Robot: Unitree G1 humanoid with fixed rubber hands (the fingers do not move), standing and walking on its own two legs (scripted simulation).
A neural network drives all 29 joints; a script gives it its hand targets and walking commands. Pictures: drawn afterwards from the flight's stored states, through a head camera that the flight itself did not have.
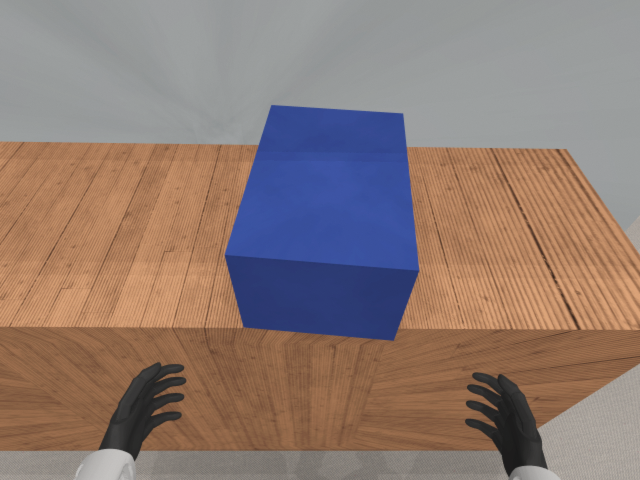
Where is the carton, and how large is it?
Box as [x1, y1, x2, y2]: [225, 105, 418, 340]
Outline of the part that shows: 271,105 225,251 225,258 243,326 393,340 418,272 402,113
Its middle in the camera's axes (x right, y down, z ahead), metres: +0.01 -0.03 +0.60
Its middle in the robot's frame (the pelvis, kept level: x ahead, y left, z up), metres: +0.47 +0.03 +0.04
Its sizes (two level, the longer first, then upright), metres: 0.317 0.217 0.170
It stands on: a pedestal, 0.74 m high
